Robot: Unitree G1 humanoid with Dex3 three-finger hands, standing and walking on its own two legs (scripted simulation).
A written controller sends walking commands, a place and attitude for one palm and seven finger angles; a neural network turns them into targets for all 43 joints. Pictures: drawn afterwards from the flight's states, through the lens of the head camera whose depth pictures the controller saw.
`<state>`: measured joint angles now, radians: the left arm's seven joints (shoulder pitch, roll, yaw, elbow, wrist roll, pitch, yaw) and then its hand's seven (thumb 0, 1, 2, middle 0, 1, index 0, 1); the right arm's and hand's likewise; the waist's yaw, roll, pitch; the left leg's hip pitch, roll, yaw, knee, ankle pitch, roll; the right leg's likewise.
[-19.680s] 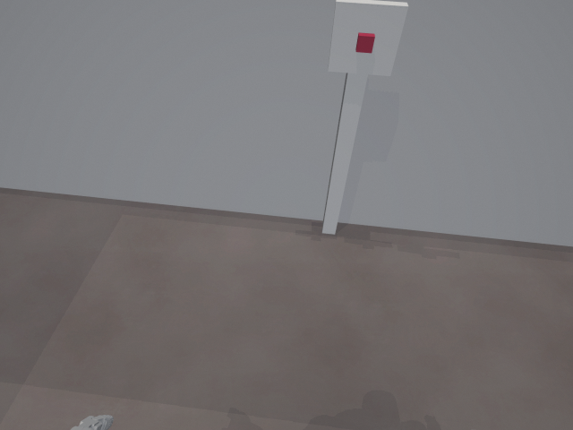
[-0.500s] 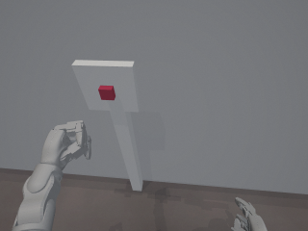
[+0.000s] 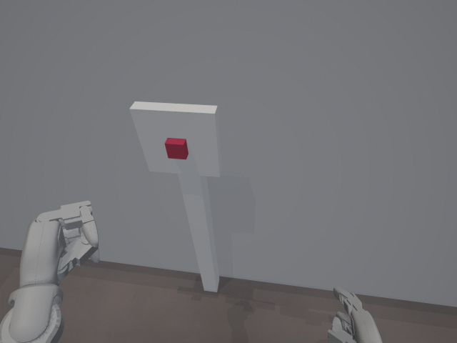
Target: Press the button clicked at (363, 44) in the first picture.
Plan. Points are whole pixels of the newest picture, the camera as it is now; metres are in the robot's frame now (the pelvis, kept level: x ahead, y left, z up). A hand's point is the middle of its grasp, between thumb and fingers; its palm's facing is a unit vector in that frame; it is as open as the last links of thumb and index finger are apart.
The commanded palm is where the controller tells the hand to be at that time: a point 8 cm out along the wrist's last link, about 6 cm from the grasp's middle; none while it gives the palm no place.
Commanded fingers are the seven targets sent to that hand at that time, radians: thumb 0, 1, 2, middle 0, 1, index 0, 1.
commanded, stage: draw the hand back to the body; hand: left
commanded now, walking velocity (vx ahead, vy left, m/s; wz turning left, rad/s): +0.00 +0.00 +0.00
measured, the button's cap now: (177, 147) +0.48 +0.18 +0.09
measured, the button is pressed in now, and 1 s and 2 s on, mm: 0 0 0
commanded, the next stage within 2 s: step back with the hand held close in 0.52 s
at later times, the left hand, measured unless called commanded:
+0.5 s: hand (59, 258) +0.17 +0.24 +0.16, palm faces +0.42 -0.83 -0.37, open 3.1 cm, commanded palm +0.12 +0.28 +0.17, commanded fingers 0.00 0.90 0.90 -1.30 -1.50 -1.30 -1.50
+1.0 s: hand (53, 266) +0.16 +0.25 +0.15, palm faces +0.29 -0.83 -0.48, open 3.1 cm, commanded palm +0.10 +0.30 +0.17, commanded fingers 0.00 0.90 0.90 -1.30 -1.50 -1.30 -1.50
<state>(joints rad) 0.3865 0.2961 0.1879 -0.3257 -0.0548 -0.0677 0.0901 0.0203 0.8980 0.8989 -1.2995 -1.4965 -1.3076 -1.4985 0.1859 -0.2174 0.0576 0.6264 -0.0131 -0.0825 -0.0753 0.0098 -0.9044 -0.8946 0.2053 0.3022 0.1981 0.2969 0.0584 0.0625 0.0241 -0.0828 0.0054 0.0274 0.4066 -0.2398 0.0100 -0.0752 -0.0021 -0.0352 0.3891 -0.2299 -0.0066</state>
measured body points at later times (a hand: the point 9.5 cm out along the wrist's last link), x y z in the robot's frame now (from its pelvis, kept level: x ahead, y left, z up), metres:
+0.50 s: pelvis +0.00 +0.00 +0.00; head -0.03 -0.01 +0.45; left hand +0.14 +0.29 +0.18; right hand +0.20 -0.21 -0.08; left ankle -0.01 +0.11 -0.74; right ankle -0.01 -0.11 -0.74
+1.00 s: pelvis -0.03 +0.02 +0.00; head -0.02 +0.02 +0.45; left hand +0.14 +0.29 +0.17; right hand +0.14 -0.23 -0.08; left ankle -0.01 +0.11 -0.74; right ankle -0.01 -0.11 -0.74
